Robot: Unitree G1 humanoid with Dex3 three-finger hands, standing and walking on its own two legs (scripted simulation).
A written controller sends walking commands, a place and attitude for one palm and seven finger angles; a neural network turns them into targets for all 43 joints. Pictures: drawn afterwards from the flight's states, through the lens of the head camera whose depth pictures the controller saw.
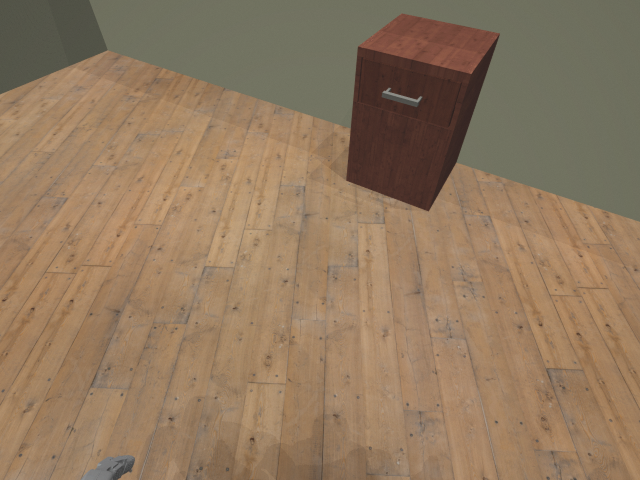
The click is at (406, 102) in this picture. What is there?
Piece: drawer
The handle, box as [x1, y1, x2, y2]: [382, 88, 421, 106]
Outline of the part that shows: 382,92 383,97 414,106 417,106 418,102 421,99 420,96 416,100 391,93 389,91 390,88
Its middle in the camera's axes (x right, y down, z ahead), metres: +0.31 -0.55 +1.49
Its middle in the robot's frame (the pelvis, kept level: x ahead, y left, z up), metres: +1.47 -0.25 -0.24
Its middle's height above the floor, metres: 0.53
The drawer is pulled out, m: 0.00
